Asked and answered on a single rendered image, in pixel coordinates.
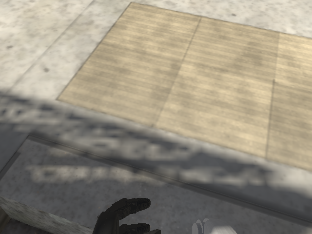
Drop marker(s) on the right robot thigh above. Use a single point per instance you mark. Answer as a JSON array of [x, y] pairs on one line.
[[212, 226]]

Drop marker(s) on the robot left hand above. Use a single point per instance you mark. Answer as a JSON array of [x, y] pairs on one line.
[[108, 221]]

